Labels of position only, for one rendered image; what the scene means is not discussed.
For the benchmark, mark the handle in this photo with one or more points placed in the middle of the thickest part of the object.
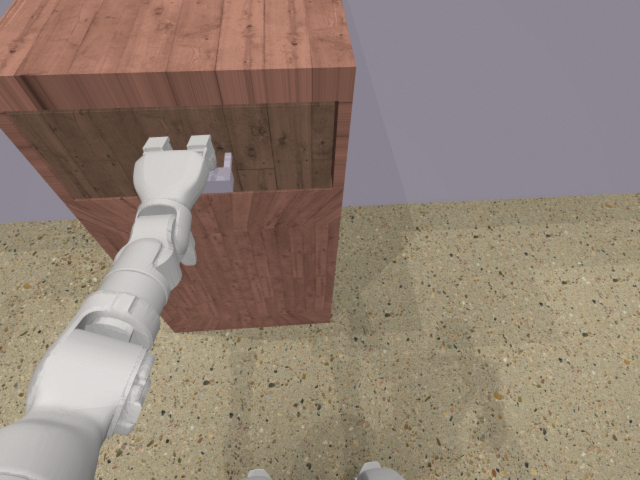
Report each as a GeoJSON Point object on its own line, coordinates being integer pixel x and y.
{"type": "Point", "coordinates": [221, 179]}

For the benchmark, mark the robot left forearm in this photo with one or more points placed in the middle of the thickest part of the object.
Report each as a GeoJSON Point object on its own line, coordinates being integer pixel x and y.
{"type": "Point", "coordinates": [130, 300]}

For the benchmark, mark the robot right shin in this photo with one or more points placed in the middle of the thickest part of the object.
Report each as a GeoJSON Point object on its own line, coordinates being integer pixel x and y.
{"type": "Point", "coordinates": [369, 465]}

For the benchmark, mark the left robot hand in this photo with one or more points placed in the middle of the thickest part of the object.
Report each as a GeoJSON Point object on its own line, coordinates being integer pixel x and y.
{"type": "Point", "coordinates": [179, 175]}

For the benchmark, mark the left robot upper arm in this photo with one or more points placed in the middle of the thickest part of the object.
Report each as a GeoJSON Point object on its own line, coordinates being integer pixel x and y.
{"type": "Point", "coordinates": [95, 386]}

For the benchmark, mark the cabinet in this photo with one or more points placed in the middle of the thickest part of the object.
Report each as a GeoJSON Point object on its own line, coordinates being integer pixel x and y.
{"type": "Point", "coordinates": [264, 258]}

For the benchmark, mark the drawer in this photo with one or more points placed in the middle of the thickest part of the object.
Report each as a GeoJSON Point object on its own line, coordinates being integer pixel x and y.
{"type": "Point", "coordinates": [274, 146]}

